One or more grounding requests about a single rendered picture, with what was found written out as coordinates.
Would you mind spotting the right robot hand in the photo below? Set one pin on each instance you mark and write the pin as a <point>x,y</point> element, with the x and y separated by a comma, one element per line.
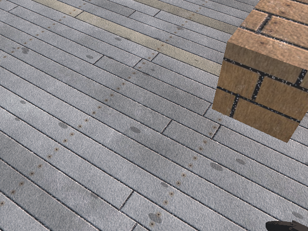
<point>276,225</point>

